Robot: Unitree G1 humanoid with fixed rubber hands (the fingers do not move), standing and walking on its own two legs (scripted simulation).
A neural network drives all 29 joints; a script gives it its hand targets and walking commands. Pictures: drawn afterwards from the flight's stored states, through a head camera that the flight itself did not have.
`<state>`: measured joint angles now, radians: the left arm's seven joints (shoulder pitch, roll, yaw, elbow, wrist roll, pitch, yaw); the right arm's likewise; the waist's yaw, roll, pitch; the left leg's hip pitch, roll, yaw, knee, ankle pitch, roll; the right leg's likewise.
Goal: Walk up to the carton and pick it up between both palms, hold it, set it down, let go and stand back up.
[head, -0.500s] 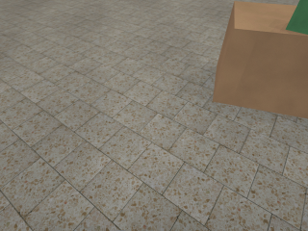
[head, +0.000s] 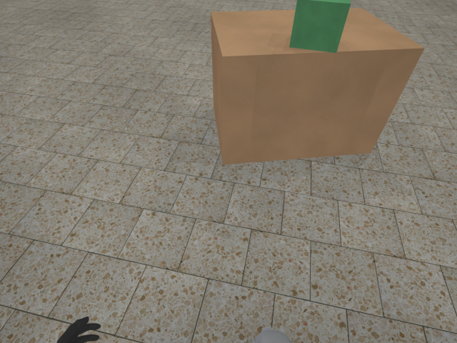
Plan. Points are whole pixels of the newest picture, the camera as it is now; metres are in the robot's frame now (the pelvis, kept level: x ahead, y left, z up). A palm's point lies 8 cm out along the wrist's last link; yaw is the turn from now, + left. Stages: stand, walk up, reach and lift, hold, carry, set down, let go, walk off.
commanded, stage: walk up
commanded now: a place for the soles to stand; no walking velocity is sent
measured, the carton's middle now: (318, 20) +1.45 -0.54 +0.05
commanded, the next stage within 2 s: none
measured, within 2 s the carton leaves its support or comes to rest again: neither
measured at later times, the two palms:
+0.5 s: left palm (121, 314) +0.25 +0.21 -0.14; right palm (348, 225) +0.39 -0.32 -0.08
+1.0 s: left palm (184, 182) +0.57 +0.08 -0.09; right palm (380, 205) +0.47 -0.46 -0.13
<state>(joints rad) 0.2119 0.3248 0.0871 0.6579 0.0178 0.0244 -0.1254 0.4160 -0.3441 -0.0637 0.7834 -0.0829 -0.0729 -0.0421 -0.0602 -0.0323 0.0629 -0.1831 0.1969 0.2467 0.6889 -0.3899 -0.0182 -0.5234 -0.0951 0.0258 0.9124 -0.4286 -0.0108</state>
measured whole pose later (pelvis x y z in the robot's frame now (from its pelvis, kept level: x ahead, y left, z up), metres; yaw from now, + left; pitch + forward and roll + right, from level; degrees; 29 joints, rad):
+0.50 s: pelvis +0.24 -0.06 -0.02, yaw -1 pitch -4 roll +1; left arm 0.44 0.30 0.03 0.73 0.04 -0.01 -0.04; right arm 0.25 -0.26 -0.05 0.57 -0.06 -0.07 -0.01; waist 0.06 -0.07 0.12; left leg -0.49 0.04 0.11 0.79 -0.20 0.04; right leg -0.21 -0.01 -0.03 1.00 -0.58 -0.03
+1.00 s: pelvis +0.44 -0.18 -0.02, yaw -5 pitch -6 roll +0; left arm 0.29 0.27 0.04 0.65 0.02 -0.03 -0.03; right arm 0.39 -0.31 -0.04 0.69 -0.03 0.00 0.00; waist 0.00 0.04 0.05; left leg -0.43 0.06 -0.02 1.31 -0.48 0.02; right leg -0.39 -0.07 -0.10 0.88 -0.39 -0.02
